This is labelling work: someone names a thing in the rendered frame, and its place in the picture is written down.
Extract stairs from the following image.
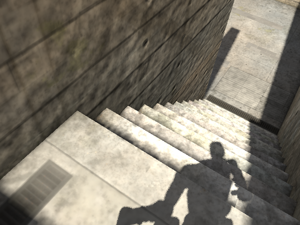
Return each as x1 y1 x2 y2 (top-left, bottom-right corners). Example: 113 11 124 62
94 99 300 225

